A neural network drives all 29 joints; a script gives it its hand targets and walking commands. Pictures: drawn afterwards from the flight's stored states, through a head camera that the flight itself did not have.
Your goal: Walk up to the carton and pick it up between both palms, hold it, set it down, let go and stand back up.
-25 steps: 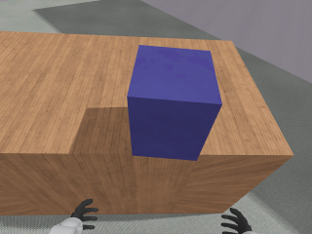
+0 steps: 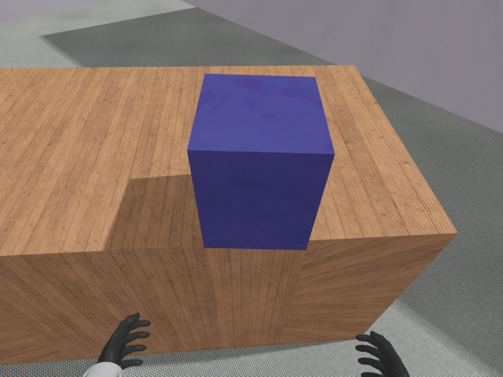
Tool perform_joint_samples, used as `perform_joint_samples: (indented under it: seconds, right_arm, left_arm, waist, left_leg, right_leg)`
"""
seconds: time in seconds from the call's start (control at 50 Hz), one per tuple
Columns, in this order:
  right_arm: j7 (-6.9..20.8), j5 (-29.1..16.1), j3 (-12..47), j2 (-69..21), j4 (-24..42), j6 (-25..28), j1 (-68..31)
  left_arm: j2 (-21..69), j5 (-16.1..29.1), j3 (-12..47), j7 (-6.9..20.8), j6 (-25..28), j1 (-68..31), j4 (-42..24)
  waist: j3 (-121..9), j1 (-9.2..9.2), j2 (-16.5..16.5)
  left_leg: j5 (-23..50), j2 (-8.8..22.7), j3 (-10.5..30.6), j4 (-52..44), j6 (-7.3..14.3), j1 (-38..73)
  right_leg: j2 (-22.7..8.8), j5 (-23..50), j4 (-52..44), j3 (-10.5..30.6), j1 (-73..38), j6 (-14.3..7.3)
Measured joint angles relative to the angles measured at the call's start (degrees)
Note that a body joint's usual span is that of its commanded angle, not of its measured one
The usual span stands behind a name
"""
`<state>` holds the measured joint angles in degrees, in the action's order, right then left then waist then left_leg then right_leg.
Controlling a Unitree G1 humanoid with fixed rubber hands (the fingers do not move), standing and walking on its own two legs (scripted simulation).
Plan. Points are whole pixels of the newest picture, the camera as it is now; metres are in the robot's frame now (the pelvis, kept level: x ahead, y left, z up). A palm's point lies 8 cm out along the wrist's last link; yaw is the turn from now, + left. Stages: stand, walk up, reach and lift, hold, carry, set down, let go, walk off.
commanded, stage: let go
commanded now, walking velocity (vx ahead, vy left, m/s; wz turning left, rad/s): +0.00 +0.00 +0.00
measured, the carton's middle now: (257, 165) +0.49 +0.00 +0.07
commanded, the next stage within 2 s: stand in 0.08 s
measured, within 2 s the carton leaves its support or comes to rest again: neither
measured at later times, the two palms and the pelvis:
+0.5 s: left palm out of the picture +0.09 +0.26 -0.14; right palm out of the picture +0.05 -0.19 -0.14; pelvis +0.08 +0.03 -0.01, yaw +0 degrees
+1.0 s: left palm out of the picture +0.05 +0.25 -0.16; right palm out of the picture +0.01 -0.15 -0.15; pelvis +0.07 +0.05 -0.01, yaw -1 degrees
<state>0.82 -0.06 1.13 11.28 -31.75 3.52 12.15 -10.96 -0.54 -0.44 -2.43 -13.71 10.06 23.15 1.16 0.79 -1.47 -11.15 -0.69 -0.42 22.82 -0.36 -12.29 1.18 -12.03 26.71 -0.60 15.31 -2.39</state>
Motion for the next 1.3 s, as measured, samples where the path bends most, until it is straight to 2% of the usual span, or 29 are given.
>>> perform_joint_samples:
  seconds: [0.08,0.1,0.14,0.2,0.26,0.36,0.54,0.84,1.04,1.3]
  right_arm:
    - [0.8,2.3,-3.9,-1.9,-5.7,4.4,-1.6]
    - [0.7,2.9,-4.2,-1.8,-6.6,4.5,-1.1]
    - [0.6,3.4,-3.9,-1.2,-7.9,1.8,0.7]
    - [0.9,3.3,-3.7,-0.6,-10.9,-0.5,3.6]
    - [1.0,3.4,-3.7,-0.7,-14.7,-0.7,7.2]
    - [0.3,2.6,-3.4,-1.5,-20.1,-0.2,11.0]
    - [-1.7,1.8,-3.3,-2.9,-26.6,-0.8,11.3]
    - [-3.1,1.5,-2.5,-5.6,-34.3,-2.0,9.4]
    - [-3.3,1.6,-2.1,-5.8,-36.6,-2.4,9.1]
    - [-3.1,1.5,-0.6,-6.4,-35.7,-2.3,10.0]
  left_arm:
    - [-0.7,1.3,1.4,1.2,1.1,1.0,1.4]
    - [-0.5,0.0,1.7,1.6,3.5,1.7,3.0]
    - [-0.2,-2.3,1.5,2.5,9.4,4.3,6.4]
    - [0.1,-2.9,0.6,3.2,14.4,7.2,11.2]
    - [0.4,-2.3,0.0,3.5,16.4,9.2,16.1]
    - [1.0,-1.7,-0.4,2.8,18.4,11.3,22.6]
    - [2.0,-0.7,-0.5,0.9,17.5,12.4,31.7]
    - [4.7,-0.2,0.7,-0.6,15.4,10.4,39.0]
    - [5.5,-0.2,1.0,-1.0,14.7,10.2,42.2]
    - [6.2,-0.3,1.4,-0.4,14.2,11.7,45.8]
  waist:
    - [0.6,-1.39,-0.2]
    - [-0.4,-1.45,0.2]
    - [-2.8,-1.18,0.9]
    - [-4.5,-0.85,1.6]
    - [-5.7,-0.85,1.4]
    - [-5.9,-1.16,0.9]
    - [-5.3,-0.46,1.5]
    - [-3.6,-0.3,1.8]
    - [-1.8,-0.24,1.4]
    - [-1.2,-0.78,1.1]
  left_leg:
    - [-1.1,0.6,-1.0,1.4,0.1,0.7]
    - [-3.2,0.9,-0.9,2.9,0.3,-0.3]
    - [-7.1,1.4,-0.3,5.5,1.2,-2.4]
    - [-5.3,2.1,0.4,6.9,1.6,-3.9]
    - [-6.3,2.0,0.5,7.4,0.8,-3.9]
    - [-7.7,1.0,0.2,6.2,1.5,-2.0]
    - [-9.9,-0.4,-0.3,5.8,2.7,1.8]
    - [-10.6,-1.7,-0.9,5.4,3.7,5.1]
    - [-9.0,-2.1,-1.3,4.3,3.9,5.9]
    - [-6.4,-2.2,-1.6,3.4,4.2,5.0]
  right_leg:
    - [0.7,-0.2,0.5,1.0,-0.7,-0.2]
    - [1.0,-0.8,0.4,0.9,-0.4,-0.1]
    - [1.5,-1.7,-0.5,0.3,0.0,-0.2]
    - [2.1,-0.5,-0.9,-0.4,0.4,-0.1]
    - [2.0,-2.1,-0.7,-0.5,0.1,0.3]
    - [1.1,-3.9,-0.7,0.0,-1.2,1.0]
    - [-0.3,-6.8,0.1,0.5,-4.4,2.3]
    - [-1.6,-8.2,1.2,1.2,-7.0,3.5]
    - [-1.9,-6.8,0.7,1.6,-7.3,3.7]
    - [-2.1,-4.0,-0.5,1.8,-6.6,3.9]
